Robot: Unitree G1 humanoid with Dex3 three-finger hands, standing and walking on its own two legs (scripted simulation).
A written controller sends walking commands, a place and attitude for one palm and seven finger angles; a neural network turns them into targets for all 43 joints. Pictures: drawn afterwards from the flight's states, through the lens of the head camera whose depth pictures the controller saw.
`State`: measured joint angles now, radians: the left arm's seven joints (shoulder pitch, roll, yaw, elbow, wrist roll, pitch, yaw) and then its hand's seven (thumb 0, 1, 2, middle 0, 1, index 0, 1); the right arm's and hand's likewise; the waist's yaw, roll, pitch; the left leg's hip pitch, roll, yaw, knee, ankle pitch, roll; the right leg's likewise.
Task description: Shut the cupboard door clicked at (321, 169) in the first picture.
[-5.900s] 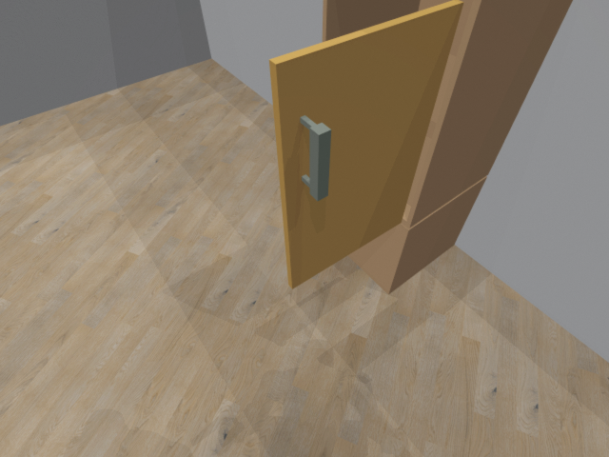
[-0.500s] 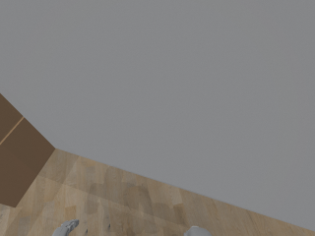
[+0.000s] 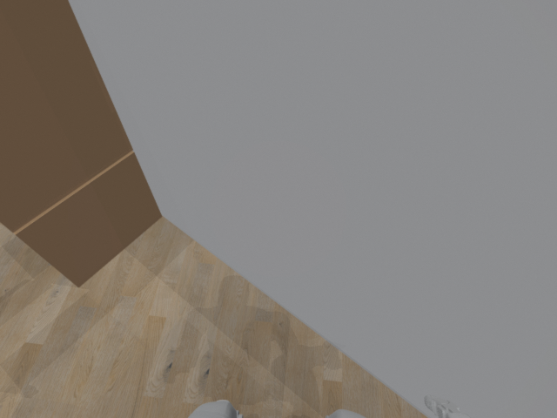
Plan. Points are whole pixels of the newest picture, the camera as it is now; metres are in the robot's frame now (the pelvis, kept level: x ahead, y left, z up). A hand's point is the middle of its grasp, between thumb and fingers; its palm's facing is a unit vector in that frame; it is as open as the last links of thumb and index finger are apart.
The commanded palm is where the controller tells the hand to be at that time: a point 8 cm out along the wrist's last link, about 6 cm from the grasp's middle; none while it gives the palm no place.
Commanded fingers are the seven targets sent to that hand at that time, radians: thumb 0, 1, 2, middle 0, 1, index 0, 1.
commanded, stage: turn to face it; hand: left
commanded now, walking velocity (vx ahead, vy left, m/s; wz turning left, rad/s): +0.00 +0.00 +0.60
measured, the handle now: out of the picture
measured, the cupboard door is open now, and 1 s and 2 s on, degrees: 88 88 88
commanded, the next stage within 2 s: take the last steps up to it in 1.42 s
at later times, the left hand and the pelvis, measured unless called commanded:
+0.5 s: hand out of the picture +0.04 +0.16 -0.14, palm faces +0.29 -0.92 -0.26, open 7.4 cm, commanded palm none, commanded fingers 0.00 0.90 0.90 -0.20 -0.30 -0.20 -0.30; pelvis +0.02 -0.04 +0.02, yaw +19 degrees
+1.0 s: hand out of the picture +0.00 +0.21 -0.14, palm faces +0.57 -0.77 -0.28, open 7.4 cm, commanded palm none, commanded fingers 0.00 0.90 0.90 -0.20 -0.30 -0.20 -0.30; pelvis +0.03 -0.04 +0.02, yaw +36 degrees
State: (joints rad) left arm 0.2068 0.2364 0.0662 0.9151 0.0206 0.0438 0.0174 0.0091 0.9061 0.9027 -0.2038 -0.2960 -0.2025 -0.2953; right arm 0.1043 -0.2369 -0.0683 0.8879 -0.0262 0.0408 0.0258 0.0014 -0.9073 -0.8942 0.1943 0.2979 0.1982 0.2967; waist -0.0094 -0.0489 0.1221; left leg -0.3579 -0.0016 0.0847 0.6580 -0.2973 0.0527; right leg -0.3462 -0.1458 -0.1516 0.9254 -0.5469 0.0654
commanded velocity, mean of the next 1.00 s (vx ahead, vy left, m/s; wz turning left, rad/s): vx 0.00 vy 0.00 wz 0.60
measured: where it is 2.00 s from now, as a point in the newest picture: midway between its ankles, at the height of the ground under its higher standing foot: outside the picture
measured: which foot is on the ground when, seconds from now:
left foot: down 0.00-0.32, up 0.34-0.64, down 0.66-1.00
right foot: up 0.00-0.30, down 0.32-0.66, up 0.68-1.00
